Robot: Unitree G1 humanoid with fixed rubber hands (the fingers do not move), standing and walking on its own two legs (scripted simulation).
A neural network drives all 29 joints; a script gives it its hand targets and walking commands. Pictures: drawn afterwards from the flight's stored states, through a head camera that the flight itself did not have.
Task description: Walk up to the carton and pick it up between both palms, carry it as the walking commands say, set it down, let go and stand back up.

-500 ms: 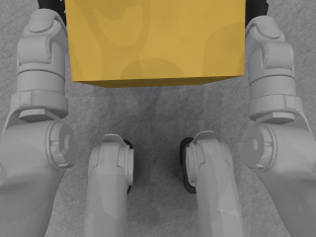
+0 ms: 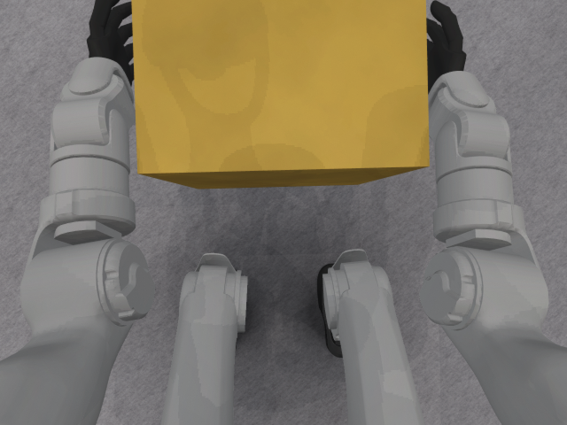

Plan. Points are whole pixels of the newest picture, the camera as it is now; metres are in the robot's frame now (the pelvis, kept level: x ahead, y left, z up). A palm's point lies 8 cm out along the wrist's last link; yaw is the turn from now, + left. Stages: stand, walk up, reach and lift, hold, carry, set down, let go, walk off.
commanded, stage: reach and lift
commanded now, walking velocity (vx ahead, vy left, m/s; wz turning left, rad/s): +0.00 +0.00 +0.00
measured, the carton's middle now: (278, 102) +0.52 +0.01 -0.16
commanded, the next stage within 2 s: none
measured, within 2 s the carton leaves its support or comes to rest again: neither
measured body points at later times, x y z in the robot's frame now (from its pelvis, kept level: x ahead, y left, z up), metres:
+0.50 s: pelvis +0.01 +0.00 +0.06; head +0.29 +0.00 +0.41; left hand +0.53 +0.20 -0.02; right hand +0.52 -0.18 -0.02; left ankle +0.10 +0.13 -0.43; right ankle +0.11 -0.13 -0.43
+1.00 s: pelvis +0.02 +0.00 +0.12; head +0.27 +0.01 +0.50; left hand +0.51 +0.20 +0.06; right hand +0.50 -0.18 +0.05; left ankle +0.10 +0.13 -0.43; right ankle +0.11 -0.13 -0.43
